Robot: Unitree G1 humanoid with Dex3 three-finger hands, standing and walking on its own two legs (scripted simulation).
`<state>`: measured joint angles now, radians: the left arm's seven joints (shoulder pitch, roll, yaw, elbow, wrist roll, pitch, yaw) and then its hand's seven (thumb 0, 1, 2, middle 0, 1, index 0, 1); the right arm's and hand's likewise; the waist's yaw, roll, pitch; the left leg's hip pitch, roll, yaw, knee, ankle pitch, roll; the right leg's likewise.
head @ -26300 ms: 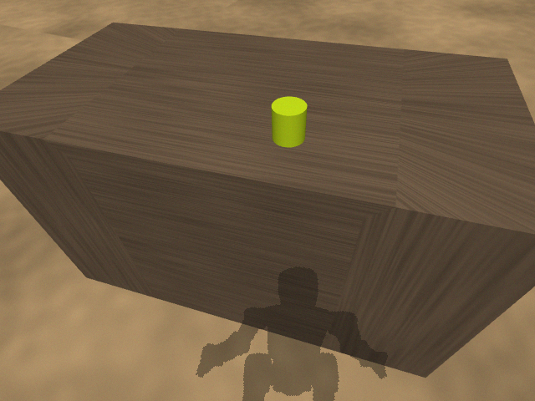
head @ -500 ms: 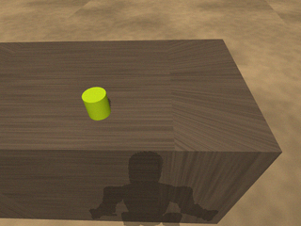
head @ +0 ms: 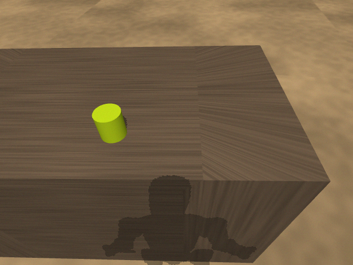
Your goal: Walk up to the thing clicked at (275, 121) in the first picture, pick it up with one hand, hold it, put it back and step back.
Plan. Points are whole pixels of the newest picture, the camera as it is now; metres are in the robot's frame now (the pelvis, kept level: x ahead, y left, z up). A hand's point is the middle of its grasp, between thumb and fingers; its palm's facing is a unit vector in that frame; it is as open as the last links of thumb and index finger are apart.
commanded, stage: stand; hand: left
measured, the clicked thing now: (110, 123) +0.48 +0.21 +0.06
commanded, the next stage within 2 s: none
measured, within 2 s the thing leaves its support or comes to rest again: neither
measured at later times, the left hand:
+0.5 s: hand out of the picture +0.07 +0.25 -0.15, palm faces -0.02 -0.93 -0.36, open 9.0 cm
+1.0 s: hand out of the picture +0.07 +0.25 -0.16, palm faces -0.02 -0.94 -0.35, open 7.4 cm
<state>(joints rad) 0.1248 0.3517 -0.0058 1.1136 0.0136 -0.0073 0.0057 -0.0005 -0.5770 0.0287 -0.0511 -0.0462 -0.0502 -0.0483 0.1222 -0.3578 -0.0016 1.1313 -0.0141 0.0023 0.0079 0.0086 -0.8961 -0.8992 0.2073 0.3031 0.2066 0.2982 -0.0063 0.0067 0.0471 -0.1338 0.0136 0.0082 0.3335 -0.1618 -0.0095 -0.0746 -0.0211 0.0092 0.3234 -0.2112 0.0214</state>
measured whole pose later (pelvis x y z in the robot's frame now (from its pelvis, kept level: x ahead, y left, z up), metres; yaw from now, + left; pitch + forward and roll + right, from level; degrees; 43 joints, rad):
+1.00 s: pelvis +0.00 +0.00 +0.00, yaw +0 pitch -3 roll +0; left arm 0.13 0.35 0.00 1.11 0.01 -0.01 0.00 0.01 0.90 0.90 -0.20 -0.30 -0.20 -0.30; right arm 0.12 -0.35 0.00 1.13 -0.01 0.00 0.01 0.01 -0.90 -0.90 0.21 0.30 0.21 0.30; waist 0.00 0.00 0.05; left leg -0.13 0.01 0.00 0.33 -0.16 -0.01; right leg -0.07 -0.02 0.01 0.32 -0.21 0.02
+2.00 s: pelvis +0.00 +0.00 +0.00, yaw +0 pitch -2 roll +0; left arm 0.13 0.35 0.00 1.10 0.01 -0.01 0.00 0.01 0.91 0.90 -0.20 -0.30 -0.20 -0.30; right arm 0.11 -0.35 0.00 1.13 -0.01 0.00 0.01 0.01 -0.90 -0.90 0.21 0.30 0.21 0.30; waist 0.00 0.00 0.05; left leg -0.13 0.01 0.00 0.33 -0.16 -0.01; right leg -0.06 -0.03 0.00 0.32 -0.21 0.03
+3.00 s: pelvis -0.08 -0.02 -0.02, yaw +3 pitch -1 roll +1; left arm 0.10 0.34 0.06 0.90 0.04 0.04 0.01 0.01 0.90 0.90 -0.21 -0.30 -0.20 -0.30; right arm 0.11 -0.44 -0.06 0.92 0.00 0.07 -0.01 0.01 -0.90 -0.90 0.21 0.30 0.20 0.30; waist 0.02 0.05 0.18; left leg -0.44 -0.09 -0.13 1.14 -0.50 0.00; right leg -0.35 -0.03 -0.04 0.62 -0.25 -0.02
